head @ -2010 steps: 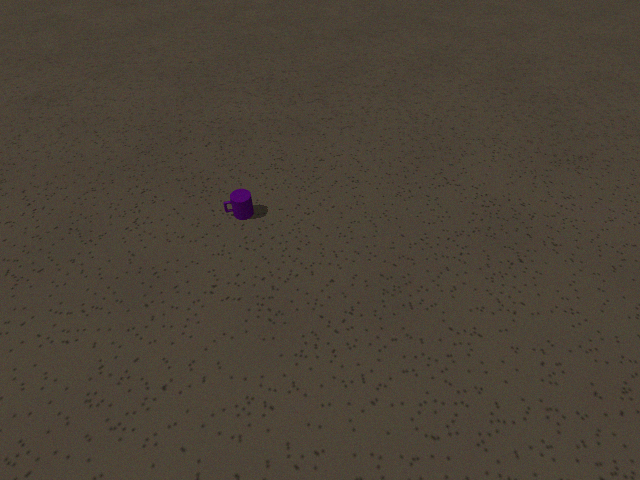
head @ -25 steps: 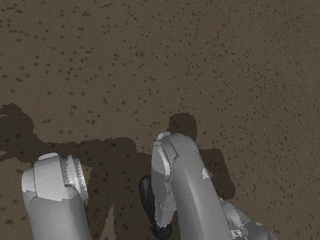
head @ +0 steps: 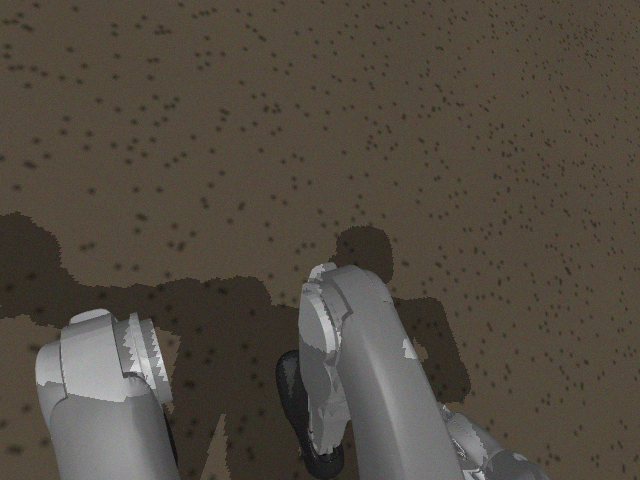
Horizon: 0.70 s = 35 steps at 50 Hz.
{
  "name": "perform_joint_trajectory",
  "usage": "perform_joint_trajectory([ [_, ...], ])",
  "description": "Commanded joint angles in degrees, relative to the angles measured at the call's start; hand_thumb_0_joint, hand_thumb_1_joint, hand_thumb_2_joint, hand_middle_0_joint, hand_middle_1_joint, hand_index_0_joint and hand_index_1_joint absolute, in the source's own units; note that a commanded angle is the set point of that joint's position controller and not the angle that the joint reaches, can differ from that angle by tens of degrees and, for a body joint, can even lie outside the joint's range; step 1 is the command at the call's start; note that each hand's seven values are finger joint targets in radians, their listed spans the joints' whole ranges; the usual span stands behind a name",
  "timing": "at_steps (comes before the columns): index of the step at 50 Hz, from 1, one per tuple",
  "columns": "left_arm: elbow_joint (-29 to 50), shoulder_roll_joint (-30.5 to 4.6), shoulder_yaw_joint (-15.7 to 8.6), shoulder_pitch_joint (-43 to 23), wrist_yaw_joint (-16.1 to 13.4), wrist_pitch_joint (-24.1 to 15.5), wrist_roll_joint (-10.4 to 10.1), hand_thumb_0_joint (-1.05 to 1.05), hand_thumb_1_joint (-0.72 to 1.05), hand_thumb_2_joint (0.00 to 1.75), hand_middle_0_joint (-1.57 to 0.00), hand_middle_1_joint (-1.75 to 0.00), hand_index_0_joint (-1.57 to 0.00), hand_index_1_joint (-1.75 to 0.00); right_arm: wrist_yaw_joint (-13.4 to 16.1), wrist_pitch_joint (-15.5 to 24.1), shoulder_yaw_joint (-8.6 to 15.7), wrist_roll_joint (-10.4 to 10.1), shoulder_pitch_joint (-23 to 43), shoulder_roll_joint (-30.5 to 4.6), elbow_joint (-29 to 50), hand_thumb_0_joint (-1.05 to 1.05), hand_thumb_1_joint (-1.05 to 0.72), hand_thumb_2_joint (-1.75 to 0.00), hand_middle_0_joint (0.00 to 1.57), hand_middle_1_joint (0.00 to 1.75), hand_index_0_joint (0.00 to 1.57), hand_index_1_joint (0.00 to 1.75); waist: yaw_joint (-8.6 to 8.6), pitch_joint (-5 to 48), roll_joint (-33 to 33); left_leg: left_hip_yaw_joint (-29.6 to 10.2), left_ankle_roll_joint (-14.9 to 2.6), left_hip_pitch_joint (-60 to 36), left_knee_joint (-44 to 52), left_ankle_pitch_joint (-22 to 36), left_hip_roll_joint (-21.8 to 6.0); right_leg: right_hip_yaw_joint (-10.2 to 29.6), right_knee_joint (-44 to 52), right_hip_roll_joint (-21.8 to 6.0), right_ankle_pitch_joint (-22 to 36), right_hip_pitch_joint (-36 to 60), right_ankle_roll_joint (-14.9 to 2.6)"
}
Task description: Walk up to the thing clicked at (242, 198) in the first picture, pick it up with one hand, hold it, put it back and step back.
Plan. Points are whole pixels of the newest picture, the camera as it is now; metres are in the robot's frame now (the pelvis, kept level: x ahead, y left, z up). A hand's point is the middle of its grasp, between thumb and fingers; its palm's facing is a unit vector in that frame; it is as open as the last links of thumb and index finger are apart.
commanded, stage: close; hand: left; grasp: from above
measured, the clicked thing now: out of the picture +0.38 +0.40 -0.23
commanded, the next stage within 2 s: settle in 0.10 s
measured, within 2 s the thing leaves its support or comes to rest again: leaves its support in 0.54 s
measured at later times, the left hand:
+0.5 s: hand out of the picture +0.38 +0.38 -0.19, palm faces -0.41 -0.17 -0.90, open 11.7 cm
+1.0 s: hand out of the picture +0.37 +0.38 -0.09, palm faces -0.45 -0.15 -0.88, open 11.6 cm
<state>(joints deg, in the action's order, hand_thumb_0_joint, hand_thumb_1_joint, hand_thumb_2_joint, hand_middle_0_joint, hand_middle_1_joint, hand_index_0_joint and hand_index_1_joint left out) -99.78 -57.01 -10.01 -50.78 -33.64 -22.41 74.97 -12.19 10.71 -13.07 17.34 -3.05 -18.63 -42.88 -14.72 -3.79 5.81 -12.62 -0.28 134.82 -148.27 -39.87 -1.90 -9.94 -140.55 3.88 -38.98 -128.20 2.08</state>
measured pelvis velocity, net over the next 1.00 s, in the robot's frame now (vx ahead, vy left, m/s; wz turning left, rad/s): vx -0.01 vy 0.00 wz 0.07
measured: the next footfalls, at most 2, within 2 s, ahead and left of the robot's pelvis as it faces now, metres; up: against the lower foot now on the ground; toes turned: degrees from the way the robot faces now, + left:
none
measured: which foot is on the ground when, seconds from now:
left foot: down 0.00-1.00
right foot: down 0.00-1.00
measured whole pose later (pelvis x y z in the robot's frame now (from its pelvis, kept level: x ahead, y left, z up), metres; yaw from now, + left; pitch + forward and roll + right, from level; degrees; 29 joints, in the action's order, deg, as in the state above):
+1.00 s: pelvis -0.01 +0.00 +0.06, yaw +4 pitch +32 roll -10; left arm -69.6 -44.9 -7.5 -42.8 -14.7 -17.3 67.5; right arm -10.0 3.0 -3.2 7.5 -5.2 -17.5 -40.7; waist -7.8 3.3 0.9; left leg -8.3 -0.7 130.3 -135.8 -37.8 -1.0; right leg -6.8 -130.6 1.9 -39.2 -123.9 1.5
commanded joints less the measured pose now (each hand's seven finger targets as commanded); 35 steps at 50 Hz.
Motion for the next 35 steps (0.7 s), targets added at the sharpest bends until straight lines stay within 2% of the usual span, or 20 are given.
perform_joint_trajectory([
  [1,4.9,-12.6,0.1,-9.6,-2.3,0.7,0.0,0.0,0.25,0.87,-0.63,-0.88,-0.65,-0.87,0.5,0.1,5.4,-0.2,-7.4,-16.7,0.4,0.0,-0.89,-0.9,0.2,0.3,0.2,0.3,-0.97,27.6,-18.2,4.9,-1.02,-21.4,16.0,3.4,0.6,-4.3,13.7,1.8,5.5,12.6,-3.22],
  [2,5.2,-12.0,0.3,-9.4,-2.1,0.7,-0.3,0.0,0.26,0.87,-0.63,-0.89,-0.65,-0.88,0.5,0.2,5.5,-0.2,-6.8,-16.7,0.8,0.0,-0.89,-0.9,0.2,0.3,0.2,0.3,-1.0,27.7,-17.5,4.8,-1.08,-21.4,16.0,2.8,0.7,-4.5,13.6,1.7,5.1,12.0,-3.21],
  [5,5.4,-13.0,0.2,-9.3,-2.1,1.0,0.6,0.0,0.3,0.86,-0.68,-0.86,-0.69,-0.85,0.6,0.2,5.5,-0.6,-7.5,-16.8,0.9,0.0,-0.89,-0.9,0.2,0.3,0.2,0.3,-0.75,28.8,-17.8,5.2,-1.14,-22.1,15.6,4.5,0.7,-3.8,13.6,1.8,6.7,12.9,-3.15],
  [7,5.0,-12.5,0.6,-9.7,-2.3,1.1,0.4,0.0,0.32,0.86,-0.7,-0.85,-0.7,-0.84,0.6,0.1,5.4,-0.4,-7.4,-16.6,0.7,0.0,-0.89,-0.9,0.2,0.3,0.2,0.3,-0.92,28.6,-18.4,5.1,-1.14,-21.7,15.4,4.4,0.6,-3.5,13.6,1.8,6.6,12.7,-3.22],
  [8,4.8,-11.3,0.2,-8.8,-2.5,1.2,-0.3,0.0,0.33,0.85,-0.69,-0.84,-0.7,-0.83,0.6,-0.1,5.6,0.0,-7.6,-16.6,0.3,0.0,-0.89,-0.9,0.2,0.3,0.2,0.3,-0.87,29.1,-16.4,4.9,-1.24,-21.1,15.5,4.6,0.6,-3.9,14.6,2.0,6.7,13.3,-3.0],
  [10,4.8,-11.4,0.7,-8.3,-2.4,1.2,-0.3,0.0,0.35,0.88,-0.73,-0.85,-0.73,-0.84,0.7,-0.1,5.6,-0.4,-7.1,-16.5,0.3,0.0,-0.89,-0.9,0.2,0.3,0.2,0.3,-0.41,28.8,-16.9,5.1,-1.26,-20.6,15.6,3.9,0.7,-3.5,14.5,2.0,6.0,13.0,-3.22],
  [11,4.9,-12.1,0.4,-9.0,-2.2,1.3,0.0,0.0,0.29,0.93,-0.72,-0.92,-0.73,-0.92,0.7,0.0,5.5,-0.4,-7.4,-16.5,0.8,0.0,-0.91,-0.9,0.2,0.3,0.2,0.3,-0.64,28.9,-17.5,5.2,-1.26,-21.3,15.5,4.4,0.7,-3.4,14.1,1.8,6.7,12.9,-3.14],
  [14,6.7,-13.1,-1.2,-8.8,-2.2,1.7,-0.6,0.0,0.33,0.95,-0.75,-0.92,-0.76,-0.92,0.8,-0.4,5.8,-0.5,-7.8,-16.3,0.5,0.0,-0.91,-0.9,0.2,0.3,0.2,0.3,0.52,31.5,-18.3,5.4,-1.24,-22.1,15.5,6.4,0.7,-3.1,14.3,1.9,8.6,14.7,-3.05],
  [15,6.1,-12.5,-1.0,-9.1,-2.1,2.0,-0.4,0.0,0.31,0.97,-0.74,-0.93,-0.74,-0.93,0.7,-0.3,6.0,-0.5,-8.6,-16.3,0.9,0.0,-0.91,-0.9,0.2,0.3,0.2,0.3,-0.23,31.6,-18.1,5.5,-1.23,-22.8,15.1,7.5,0.8,-3.6,13.7,1.6,10.0,14.3,-2.95],
  [17,8.2,-13.3,-1.3,-10.6,-1.9,2.1,-0.3,0.0,0.3,0.97,-0.73,-0.94,-0.73,-0.94,0.4,-0.2,6.2,-0.4,-8.7,-16.4,1.0,0.0,-0.91,-0.9,0.2,0.3,0.2,0.3,-0.13,32.7,-19.4,5.4,-1.07,-23.9,15.3,8.2,0.8,-3.7,13.3,1.5,10.7,14.5,-3.05],
  [20,12.8,-14.7,-3.8,-10.5,-2.2,2.0,-0.9,0.0,0.34,0.99,-0.76,-0.95,-0.76,-0.95,0.5,-0.5,7.1,-0.9,-8.5,-16.1,1.1,0.0,-0.92,-0.91,0.2,0.3,0.2,0.3,1.78,35.4,-22.4,5.6,-0.78,-24.8,16.3,8.1,0.7,-3.4,13.3,1.5,10.2,15.4,-3.41],
  [21,11.8,-13.6,-2.9,-9.8,-1.9,2.4,-0.8,0.0,0.35,0.98,-0.76,-0.95,-0.77,-0.95,0.3,-0.3,7.2,-0.9,-8.6,-15.9,1.1,0.0,-0.92,-0.91,0.2,0.3,0.2,0.3,1.21,34.0,-22.2,5.7,-0.73,-24.6,16.6,6.9,0.9,-3.6,13.0,1.2,9.2,14.1,-3.52],
  [22,14.2,-13.5,-2.8,-10.2,-1.3,2.7,-0.6,0.0,0.35,0.97,-0.77,-0.95,-0.77,-0.94,0.2,-0.3,7.6,-1.1,-8.8,-15.6,0.8,0.0,-0.92,-0.91,0.2,0.3,0.2,0.3,1.61,34.8,-23.3,6.0,-0.64,-25.5,17.1,6.6,0.9,-3.2,13.2,1.4,8.7,14.3,-3.65],
  [24,21.6,-15.4,-5.8,-10.6,-1.1,2.7,-1.7,0.0,0.33,1.01,-0.78,-0.94,-0.77,-0.94,0.4,-0.7,8.9,-1.9,-8.4,-15.3,0.9,0.0,-0.92,-0.91,0.2,0.3,0.2,0.3,4.27,40.2,-27.2,6.1,-0.2,-28.5,18.3,8.0,0.9,-3.0,13.3,1.1,9.3,14.8,-4.06],
  [27,26.1,-13.4,-6.1,-7.3,0.0,4.1,-2.8,0.0,0.35,0.99,-0.79,-0.93,-0.79,-0.93,0.1,-1.3,10.5,-2.7,-8.4,-14.7,0.8,0.0,-0.92,-0.91,0.2,0.3,0.2,0.3,5.61,42.9,-29.9,6.8,0.19,-30.9,20.1,9.7,1.1,-2.4,13.4,0.7,10.6,14.7,-4.48],
  [28,30.2,-13.4,-6.8,-6.4,0.7,4.6,-3.2,0.0,0.37,0.95,-0.78,-0.94,-0.79,-0.93,0.2,-1.7,11.4,-3.3,-8.7,-14.7,0.9,0.0,-0.92,-0.91,0.2,0.3,0.2,0.3,6.59,45.4,-32.4,6.9,0.46,-33.7,21.4,11.3,1.2,-2.3,13.6,0.5,11.7,14.9,-4.45],
  [30,32.9,-11.1,-5.3,-7.4,2.7,6.0,-4.2,0.0,0.39,0.97,-0.82,-0.9,-0.82,-0.91,0.1,-2.3,12.7,-4.3,-9.0,-14.1,0.8,0.0,-0.92,-0.91,0.2,0.3,0.2,0.3,6.34,46.4,-33.3,6.7,0.65,-35.6,22.3,12.0,1.0,-1.9,13.5,0.1,12.3,13.4,-4.65],
  [31,34.0,-9.5,-4.0,-6.5,3.8,6.6,-4.5,0.0,0.4,0.96,-0.83,-0.89,-0.83,-0.9,0.2,-2.8,13.5,-5.4,-8.7,-13.9,0.8,0.0,-0.92,-0.91,0.2,0.3,0.2,0.3,7.21,46.2,-33.4,6.6,0.78,-35.7,23.7,11.7,0.9,-1.6,14.2,-0.1,12.1,12.4,-4.93],
  [33,35.0,-7.2,-2.4,-6.6,5.9,7.6,-5.3,0.0,0.42,0.97,-0.84,-0.89,-0.84,-0.89,0.4,-3.7,14.4,-6.7,-10.0,-13.5,0.4,0.0,-0.92,-0.91,0.2,0.3,0.2,0.3,6.41,46.6,-30.4,7.2,0.22,-35.1,23.3,13.1,1.0,-0.8,16.1,0.0,13.5,13.5,-4.62],
  [35,33.5,-5.1,-0.9,-6.2,7.9,8.6,-5.8,0.0,0.45,0.97,-0.86,-0.92,-0.86,-0.91,0.6,-4.6,14.7,-7.6,-11.5,-13.0,-0.1,0.0,-0.92,-0.91,0.2,0.3,0.2,0.3,5.55,43.5,-25.2,8.1,-0.64,-32.0,23.4,12.8,1.3,-0.2,18.7,0.0,14.0,15.5,-4.19],
])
